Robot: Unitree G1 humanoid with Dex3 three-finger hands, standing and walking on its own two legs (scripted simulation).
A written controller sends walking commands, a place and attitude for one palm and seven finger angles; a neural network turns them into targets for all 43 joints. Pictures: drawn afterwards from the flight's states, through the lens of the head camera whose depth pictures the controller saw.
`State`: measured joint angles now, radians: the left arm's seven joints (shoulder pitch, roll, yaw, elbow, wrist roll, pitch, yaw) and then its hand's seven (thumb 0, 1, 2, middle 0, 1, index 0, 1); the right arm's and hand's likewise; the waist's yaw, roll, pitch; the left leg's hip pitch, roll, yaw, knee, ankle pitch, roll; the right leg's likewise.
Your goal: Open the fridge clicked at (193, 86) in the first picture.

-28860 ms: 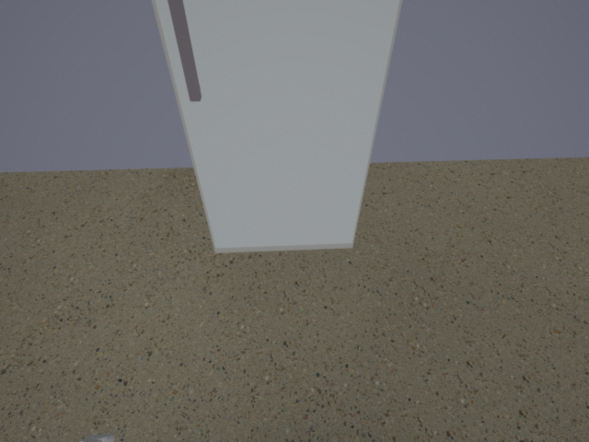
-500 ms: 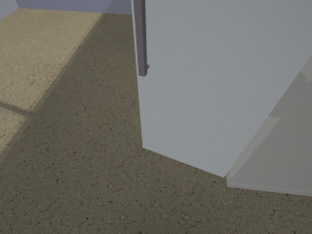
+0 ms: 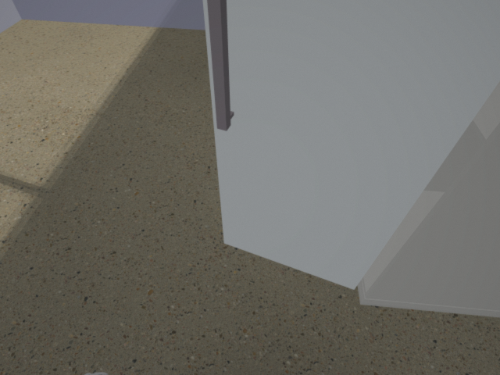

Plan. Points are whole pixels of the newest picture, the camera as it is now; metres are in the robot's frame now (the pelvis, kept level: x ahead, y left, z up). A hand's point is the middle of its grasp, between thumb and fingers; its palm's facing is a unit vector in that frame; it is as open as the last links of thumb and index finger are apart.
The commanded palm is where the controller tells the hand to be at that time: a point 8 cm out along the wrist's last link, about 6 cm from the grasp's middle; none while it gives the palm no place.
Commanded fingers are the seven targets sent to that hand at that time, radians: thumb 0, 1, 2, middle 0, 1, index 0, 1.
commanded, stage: look to check the result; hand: left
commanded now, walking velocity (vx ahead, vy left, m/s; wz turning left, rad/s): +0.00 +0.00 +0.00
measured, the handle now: (225, 66) +0.69 +0.10 +0.15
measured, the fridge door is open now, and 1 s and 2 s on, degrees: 74 74 74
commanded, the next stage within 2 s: stand and wait in 0.56 s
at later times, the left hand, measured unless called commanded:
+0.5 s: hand out of the picture +0.10 +0.24 -0.16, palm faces -0.03 -0.94 -0.34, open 7.4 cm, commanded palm none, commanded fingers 0.00 0.90 0.90 -0.20 -0.30 -0.20 -0.30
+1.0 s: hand out of the picture +0.12 +0.23 -0.16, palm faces -0.03 -0.94 -0.34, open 7.4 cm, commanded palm none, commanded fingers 0.00 0.90 0.90 -0.20 -0.30 -0.20 -0.30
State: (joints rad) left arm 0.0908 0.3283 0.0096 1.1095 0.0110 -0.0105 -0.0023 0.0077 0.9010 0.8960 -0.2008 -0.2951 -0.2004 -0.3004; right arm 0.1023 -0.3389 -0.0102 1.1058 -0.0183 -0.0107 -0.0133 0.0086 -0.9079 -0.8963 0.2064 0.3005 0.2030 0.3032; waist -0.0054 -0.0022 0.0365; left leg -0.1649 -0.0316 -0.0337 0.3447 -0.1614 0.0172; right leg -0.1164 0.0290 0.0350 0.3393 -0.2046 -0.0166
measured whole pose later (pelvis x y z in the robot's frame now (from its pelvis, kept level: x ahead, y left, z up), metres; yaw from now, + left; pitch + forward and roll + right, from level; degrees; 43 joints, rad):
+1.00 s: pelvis +0.03 -0.01 +0.00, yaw -1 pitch -1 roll +0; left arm 0.10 0.34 0.01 1.11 0.00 -0.01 0.01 0.01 0.90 0.90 -0.20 -0.30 -0.20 -0.30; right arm 0.11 -0.33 -0.01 1.12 -0.01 0.00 -0.02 0.01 -0.91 -0.90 0.21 0.30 0.20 0.30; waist -0.01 0.00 0.05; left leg -0.10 -0.01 -0.03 0.32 -0.19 0.00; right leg -0.05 0.05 0.05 0.29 -0.22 -0.04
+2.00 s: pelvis +0.02 -0.01 +0.00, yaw -1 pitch -1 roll +0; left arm 0.10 0.34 0.00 1.12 0.00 -0.01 0.00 0.01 0.90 0.90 -0.20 -0.30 -0.20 -0.30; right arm 0.10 -0.33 0.00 1.13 -0.01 -0.01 -0.01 0.01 -0.91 -0.90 0.21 0.30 0.20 0.30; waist 0.00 -0.01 0.05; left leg -0.11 -0.02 -0.03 0.30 -0.17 0.01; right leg -0.06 0.04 0.04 0.28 -0.20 -0.03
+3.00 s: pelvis +0.02 -0.01 +0.00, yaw +0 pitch -2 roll +0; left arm 0.10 0.34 0.00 1.12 0.00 -0.01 0.00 0.01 0.90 0.90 -0.20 -0.30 -0.20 -0.30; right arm 0.11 -0.34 0.00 1.13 -0.01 -0.01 -0.02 0.01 -0.91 -0.90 0.21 0.30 0.20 0.30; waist -0.01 0.00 0.06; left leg -0.10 -0.01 -0.03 0.29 -0.16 0.00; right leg -0.05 0.05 0.04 0.28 -0.20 -0.04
